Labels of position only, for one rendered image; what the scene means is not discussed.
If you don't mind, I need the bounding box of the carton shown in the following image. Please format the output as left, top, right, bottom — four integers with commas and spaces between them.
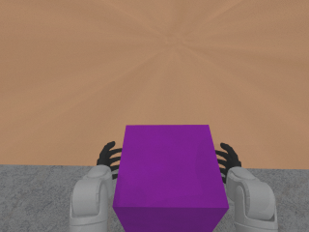
112, 125, 230, 232

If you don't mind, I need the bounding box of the robot right hand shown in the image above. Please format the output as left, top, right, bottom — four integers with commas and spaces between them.
214, 142, 241, 184

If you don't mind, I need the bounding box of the robot right forearm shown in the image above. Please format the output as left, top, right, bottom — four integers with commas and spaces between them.
226, 166, 278, 232

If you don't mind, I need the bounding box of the robot left forearm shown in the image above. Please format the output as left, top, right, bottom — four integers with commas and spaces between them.
69, 164, 114, 232

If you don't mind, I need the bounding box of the robot left hand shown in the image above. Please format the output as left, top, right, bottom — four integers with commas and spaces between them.
97, 141, 123, 180

